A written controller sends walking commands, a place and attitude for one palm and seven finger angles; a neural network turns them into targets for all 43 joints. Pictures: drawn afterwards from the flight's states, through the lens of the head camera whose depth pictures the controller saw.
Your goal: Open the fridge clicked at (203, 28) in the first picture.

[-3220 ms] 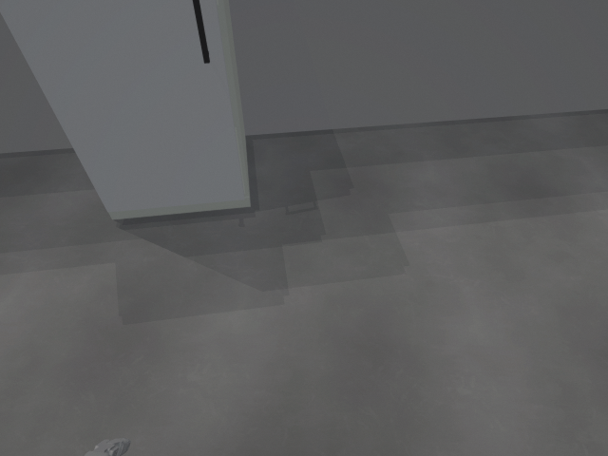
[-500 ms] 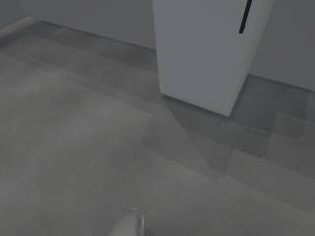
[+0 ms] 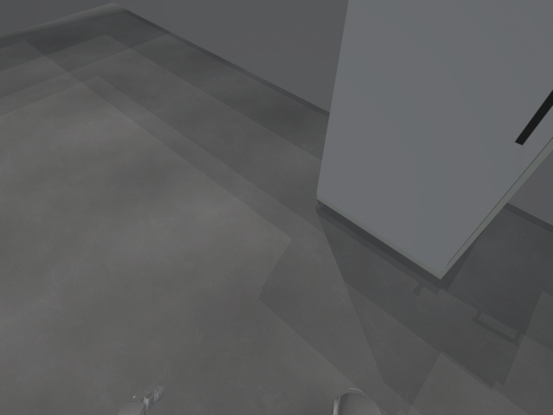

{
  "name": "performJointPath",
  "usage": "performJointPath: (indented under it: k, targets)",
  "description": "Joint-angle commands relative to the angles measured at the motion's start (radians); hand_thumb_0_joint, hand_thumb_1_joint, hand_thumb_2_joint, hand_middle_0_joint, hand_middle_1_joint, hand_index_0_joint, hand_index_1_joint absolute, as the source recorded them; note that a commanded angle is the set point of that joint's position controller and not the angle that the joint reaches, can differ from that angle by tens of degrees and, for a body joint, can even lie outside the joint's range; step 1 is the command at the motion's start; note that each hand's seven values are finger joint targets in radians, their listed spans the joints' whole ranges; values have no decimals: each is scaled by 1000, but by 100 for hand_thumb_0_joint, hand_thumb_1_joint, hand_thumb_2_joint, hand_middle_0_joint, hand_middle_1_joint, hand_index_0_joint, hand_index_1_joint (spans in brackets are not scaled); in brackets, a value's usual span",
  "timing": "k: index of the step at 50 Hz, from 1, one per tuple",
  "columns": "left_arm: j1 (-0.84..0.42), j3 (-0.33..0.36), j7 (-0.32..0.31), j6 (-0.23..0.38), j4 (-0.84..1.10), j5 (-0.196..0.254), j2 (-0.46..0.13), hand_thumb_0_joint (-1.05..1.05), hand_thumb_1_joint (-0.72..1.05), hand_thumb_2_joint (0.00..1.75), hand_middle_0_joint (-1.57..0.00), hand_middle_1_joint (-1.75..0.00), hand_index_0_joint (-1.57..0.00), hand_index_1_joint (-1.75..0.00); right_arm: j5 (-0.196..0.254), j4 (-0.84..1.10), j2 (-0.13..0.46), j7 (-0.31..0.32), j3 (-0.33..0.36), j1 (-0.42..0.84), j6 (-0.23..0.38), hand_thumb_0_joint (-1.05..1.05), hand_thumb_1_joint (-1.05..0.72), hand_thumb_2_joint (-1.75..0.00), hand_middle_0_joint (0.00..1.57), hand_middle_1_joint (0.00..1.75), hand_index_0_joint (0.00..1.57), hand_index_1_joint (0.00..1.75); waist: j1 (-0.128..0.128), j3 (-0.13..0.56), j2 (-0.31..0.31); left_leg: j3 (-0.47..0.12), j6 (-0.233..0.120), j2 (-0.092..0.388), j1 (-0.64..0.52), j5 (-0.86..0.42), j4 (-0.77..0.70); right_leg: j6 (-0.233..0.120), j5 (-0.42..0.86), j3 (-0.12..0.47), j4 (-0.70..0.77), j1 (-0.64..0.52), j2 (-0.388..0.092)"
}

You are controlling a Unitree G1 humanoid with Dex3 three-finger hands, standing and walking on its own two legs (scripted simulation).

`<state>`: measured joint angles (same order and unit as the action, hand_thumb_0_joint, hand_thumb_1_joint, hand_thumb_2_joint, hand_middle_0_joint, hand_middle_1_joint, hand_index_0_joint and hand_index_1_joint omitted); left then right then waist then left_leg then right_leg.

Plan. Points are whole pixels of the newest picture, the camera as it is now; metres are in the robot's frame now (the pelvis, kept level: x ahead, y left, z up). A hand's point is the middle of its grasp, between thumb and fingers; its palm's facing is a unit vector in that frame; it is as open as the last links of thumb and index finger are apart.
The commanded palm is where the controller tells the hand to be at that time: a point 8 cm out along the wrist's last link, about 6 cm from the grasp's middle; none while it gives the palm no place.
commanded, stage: walk to a spot facing it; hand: right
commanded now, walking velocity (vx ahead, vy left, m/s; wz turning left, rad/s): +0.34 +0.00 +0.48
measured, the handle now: out of the picture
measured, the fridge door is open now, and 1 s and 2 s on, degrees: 0 0 0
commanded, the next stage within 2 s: turn to face it in 0.52 s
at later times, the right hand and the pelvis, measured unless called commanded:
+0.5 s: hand (387, 321) +0.32 -0.20 -0.17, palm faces -0.27 +0.95 -0.17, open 7.4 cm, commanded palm none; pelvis +0.18 -0.04 +0.00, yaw +18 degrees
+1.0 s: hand (351, 274) +0.42 -0.14 -0.18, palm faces -0.26 +0.96 -0.12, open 7.4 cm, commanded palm none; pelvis +0.26 -0.02 -0.01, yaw +16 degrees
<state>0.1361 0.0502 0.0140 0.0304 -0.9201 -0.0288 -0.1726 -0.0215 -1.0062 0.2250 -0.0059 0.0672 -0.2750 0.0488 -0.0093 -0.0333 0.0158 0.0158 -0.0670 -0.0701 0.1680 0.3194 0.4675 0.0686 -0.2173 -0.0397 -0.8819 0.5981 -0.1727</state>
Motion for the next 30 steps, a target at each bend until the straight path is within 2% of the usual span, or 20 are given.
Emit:
performJointPath:
  k: [1,3,4,5,6,7,8,9,10,11,13,16,18,22,24,26,27,28,29,30]
  targets:
    - [-48,7,7,28,75,4,-68,0,90,90,-20,-30,-20,-30,-2,54,145,8,32,-72,18,0,-90,-90,20,30,20,30,-34,4,-154,-222,-104,242,-27,-434,-112,-17,-19,-70,191,-105,83]
    - [-19,14,-2,36,70,4,-101,0,90,90,-20,-30,-20,-30,2,59,149,9,34,-65,14,0,-90,-90,20,30,20,30,-3,23,-150,-229,-82,231,-9,-506,-30,-26,-1,-87,319,-263,114]
    - [87,24,-14,43,37,2,-133,0,90,90,-20,-30,-20,-30,6,65,142,10,35,-47,12,0,-90,-90,20,30,20,30,53,70,-91,-206,-53,194,81,-526,111,-41,52,-76,410,-475,109]
    - [233,48,-26,48,2,-10,-232,0,90,90,-20,-30,-20,-30,16,84,104,2,33,-53,10,0,-90,-90,20,30,20,30,114,163,63,-137,-5,109,264,-344,342,-94,44,116,452,-744,-69]
    - [351,64,-25,44,-23,-16,-329,0,90,90,-20,-30,-20,-30,20,101,57,-10,24,-66,16,0,-90,-90,20,30,20,30,137,250,304,3,43,16,456,240,682,-207,106,425,534,-886,-361]
    - [320,48,-28,38,-26,-5,-283,0,90,90,-20,-30,-20,-30,8,99,93,-4,29,-38,13,0,-90,-90,20,30,20,30,135,226,229,-69,41,61,487,249,829,-224,-34,451,594,-785,-388]
    - [244,39,-30,41,-3,1,-243,0,90,90,-20,-30,-20,-30,6,106,86,-11,33,17,9,0,-90,-90,20,30,20,30,109,109,169,-62,45,111,542,167,890,-219,-83,385,619,-664,-361]
    - [183,25,-31,46,9,3,-189,0,90,90,-20,-30,-20,-30,1,105,81,-22,33,37,4,0,-90,-90,20,30,20,30,81,30,111,-49,53,151,544,98,884,-197,-64,294,637,-577,-318]
    - [144,16,-31,47,11,1,-157,0,90,90,-20,-30,-20,-30,-5,96,59,-30,33,18,-10,0,-90,-90,20,30,20,30,46,-19,103,-38,62,173,506,50,862,-165,-29,185,652,-488,-276]
    - [116,11,-33,50,8,2,-133,0,90,90,-20,-30,-20,-30,-8,85,38,-32,33,-17,-28,0,-90,-90,20,30,20,30,14,-30,109,-23,72,178,472,12,840,-143,55,78,648,-438,-240]
    - [111,9,-38,51,2,7,-122,0,90,90,-20,-30,-20,-30,-7,80,14,-32,34,-50,-55,0,-90,-90,20,30,20,30,-8,-18,139,2,90,182,429,-33,800,-139,197,-59,635,-396,-201]
    - [135,11,-42,47,-17,10,-122,0,90,90,-20,-30,-20,-30,-7,93,-3,-34,37,-25,-74,0,-90,-90,20,30,20,30,-12,-23,132,30,112,192,455,-85,728,-150,327,-144,624,-416,-192]
    - [148,25,-42,40,-16,5,-130,0,90,90,-20,-30,-20,-30,-9,118,-13,-37,36,32,-81,0,-90,-90,20,30,20,30,4,-31,135,55,121,197,457,-97,595,-159,351,-187,608,-441,-191]
    - [170,40,-37,21,-29,1,-167,0,90,90,-20,-30,-20,-30,-6,147,-12,-37,29,126,-77,0,-90,-90,20,30,20,30,37,-21,172,108,111,163,390,-82,359,-156,431,-250,535,-511,-198]
    - [190,47,-35,10,-34,-1,-176,0,90,90,-20,-30,-20,-30,-8,158,0,-34,28,156,-71,0,-90,-90,20,30,20,30,50,-15,178,126,97,139,339,-65,296,-150,461,-247,484,-525,-210]
    - [169,55,-33,2,-22,0,-199,0,90,90,-20,-30,-20,-30,-9,158,17,-31,30,119,-63,0,-90,-90,20,30,20,30,18,18,179,147,73,104,247,-59,222,-130,543,-269,375,-545,-215]
    - [159,57,-31,-2,-13,3,-210,0,90,90,-20,-30,-20,-30,-9,138,44,-27,35,46,-55,0,-90,-90,20,30,20,30,-25,66,156,162,58,78,131,-93,146,-104,603,-287,234,-534,-200]
    - [175,52,-22,-5,4,11,-201,0,90,90,-20,-30,-20,-30,-12,113,114,-20,50,-54,-37,0,-90,-90,20,30,20,30,-79,138,35,104,28,115,-115,-256,49,-57,506,-294,7,-385,-172]
    - [193,33,-14,-9,41,20,-124,0,90,90,-20,-30,-20,-30,-11,99,239,-4,70,-138,-22,0,-90,-90,20,30,20,30,-102,227,-266,-310,-83,400,-351,-694,25,7,-256,-274,-282,-63,-12]
    - [148,27,-31,-19,69,21,-121,0,90,90,-20,-30,-20,-30,19,88,288,9,76,-167,-33,0,-90,-90,20,30,20,30,-108,255,-247,-415,-177,519,-320,-980,-6,16,-463,-109,-454,17,37]
